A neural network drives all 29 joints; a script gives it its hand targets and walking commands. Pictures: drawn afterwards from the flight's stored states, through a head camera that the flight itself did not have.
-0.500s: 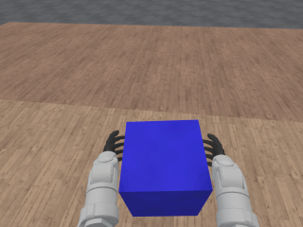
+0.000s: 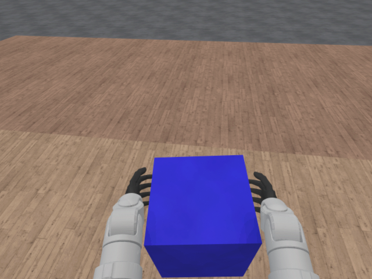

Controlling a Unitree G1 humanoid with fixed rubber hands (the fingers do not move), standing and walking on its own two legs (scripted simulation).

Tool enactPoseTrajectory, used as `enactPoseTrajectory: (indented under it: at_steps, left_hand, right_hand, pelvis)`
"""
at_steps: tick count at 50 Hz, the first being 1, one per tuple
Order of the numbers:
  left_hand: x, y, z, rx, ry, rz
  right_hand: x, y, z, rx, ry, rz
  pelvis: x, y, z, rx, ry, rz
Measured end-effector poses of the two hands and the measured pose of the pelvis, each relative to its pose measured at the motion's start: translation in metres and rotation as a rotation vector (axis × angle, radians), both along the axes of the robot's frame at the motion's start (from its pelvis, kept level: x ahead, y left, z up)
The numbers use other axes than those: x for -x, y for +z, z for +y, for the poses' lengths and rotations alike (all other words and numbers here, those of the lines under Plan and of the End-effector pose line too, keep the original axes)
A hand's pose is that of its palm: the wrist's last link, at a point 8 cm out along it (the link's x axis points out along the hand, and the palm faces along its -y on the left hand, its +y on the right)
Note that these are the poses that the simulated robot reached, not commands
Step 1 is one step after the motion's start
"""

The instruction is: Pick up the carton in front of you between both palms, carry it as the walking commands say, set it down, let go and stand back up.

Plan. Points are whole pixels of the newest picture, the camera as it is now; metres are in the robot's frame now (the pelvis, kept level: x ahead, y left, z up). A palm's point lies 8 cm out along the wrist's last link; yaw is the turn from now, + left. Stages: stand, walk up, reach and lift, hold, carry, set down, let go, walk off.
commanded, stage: reach and lift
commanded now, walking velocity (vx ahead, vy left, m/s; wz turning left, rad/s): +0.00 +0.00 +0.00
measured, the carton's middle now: (200, 219) +0.29 +0.00 -0.05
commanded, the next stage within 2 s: hold in 0.12 s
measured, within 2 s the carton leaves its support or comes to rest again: neither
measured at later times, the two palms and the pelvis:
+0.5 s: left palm (130, 201) +0.28 +0.15 +0.05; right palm (270, 207) +0.27 -0.15 +0.05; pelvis -0.01 +0.00 +0.00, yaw +0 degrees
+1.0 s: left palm (131, 199) +0.28 +0.15 +0.05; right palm (270, 203) +0.28 -0.15 +0.05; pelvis -0.01 +0.00 +0.00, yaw +0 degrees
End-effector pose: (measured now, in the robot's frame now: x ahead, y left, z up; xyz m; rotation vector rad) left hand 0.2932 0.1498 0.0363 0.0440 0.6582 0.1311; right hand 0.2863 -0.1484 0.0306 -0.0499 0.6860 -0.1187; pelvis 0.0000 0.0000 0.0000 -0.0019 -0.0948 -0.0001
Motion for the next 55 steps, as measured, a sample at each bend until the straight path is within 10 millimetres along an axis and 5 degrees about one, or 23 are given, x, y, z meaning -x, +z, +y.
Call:
enactPoseTrajectory:
  at_steps: [31,55]
  left_hand:
    - [0.014,0.018,0.002,0.017,0.016,-0.019]
    - [0.01,0.017,0.001,0.0,0.005,-0.011]
  right_hand:
    - [0.014,0.018,0.002,-0.017,-0.011,-0.019]
    - [0.009,0.017,0.001,-0.001,0.002,-0.011]
  pelvis:
    - [0.017,-0.002,0.002,-0.001,-0.004,-0.051]
    - [0.005,0.001,0.0,0.0,-0.001,-0.043]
